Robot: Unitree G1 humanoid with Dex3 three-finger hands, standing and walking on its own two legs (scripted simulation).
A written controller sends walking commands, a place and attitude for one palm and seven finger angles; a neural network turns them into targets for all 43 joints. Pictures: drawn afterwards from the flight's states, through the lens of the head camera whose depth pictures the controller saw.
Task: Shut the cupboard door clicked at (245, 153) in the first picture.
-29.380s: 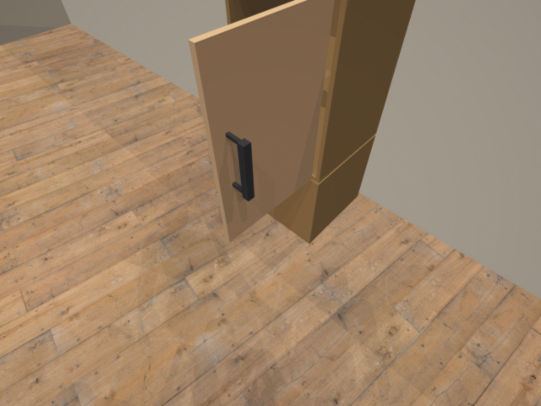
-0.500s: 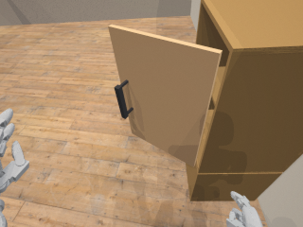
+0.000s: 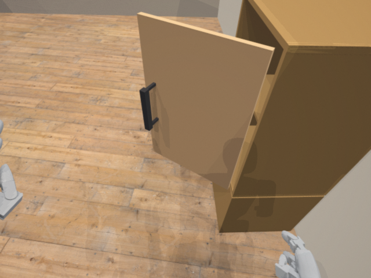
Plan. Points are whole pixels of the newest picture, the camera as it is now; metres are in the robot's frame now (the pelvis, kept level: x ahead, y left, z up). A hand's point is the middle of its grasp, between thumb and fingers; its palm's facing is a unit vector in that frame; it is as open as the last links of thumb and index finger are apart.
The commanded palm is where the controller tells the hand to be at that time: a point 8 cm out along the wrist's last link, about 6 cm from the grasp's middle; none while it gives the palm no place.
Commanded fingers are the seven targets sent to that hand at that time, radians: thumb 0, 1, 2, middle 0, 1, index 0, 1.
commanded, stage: step back with the hand held close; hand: left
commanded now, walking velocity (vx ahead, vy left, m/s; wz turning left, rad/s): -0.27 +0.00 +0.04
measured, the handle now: (150, 107) +0.66 +0.17 -0.03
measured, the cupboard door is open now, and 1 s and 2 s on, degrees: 56 56 56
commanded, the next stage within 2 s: stop stepping back and stand still in 0.76 s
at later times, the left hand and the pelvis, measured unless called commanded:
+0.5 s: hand out of the picture +0.13 +0.26 +0.18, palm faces +0.45 -0.74 -0.49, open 7.4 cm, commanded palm +0.05 +0.30 +0.19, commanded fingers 0.00 0.90 0.90 -0.20 -0.30 -0.20 -0.30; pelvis -0.07 -0.01 -0.01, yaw +4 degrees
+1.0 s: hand out of the picture +0.03 +0.19 +0.20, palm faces +0.30 -0.74 -0.60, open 7.4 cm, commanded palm -0.01 +0.23 +0.19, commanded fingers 0.00 0.90 0.90 -0.20 -0.30 -0.20 -0.30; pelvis -0.17 -0.05 -0.01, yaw -4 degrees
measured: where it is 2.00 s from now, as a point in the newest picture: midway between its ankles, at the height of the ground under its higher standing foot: outside the picture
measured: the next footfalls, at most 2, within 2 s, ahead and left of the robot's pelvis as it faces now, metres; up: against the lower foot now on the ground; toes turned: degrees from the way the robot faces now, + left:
right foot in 0.76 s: -0.27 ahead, -0.15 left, +0.00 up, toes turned -6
left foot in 0.98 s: -0.07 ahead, +0.07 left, +0.00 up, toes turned +0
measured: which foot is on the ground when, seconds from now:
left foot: down 0.00-0.86, up 0.88-0.96, down 0.98-1.00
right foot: down 0.00-0.46, up 0.48-0.74, down 0.76-1.00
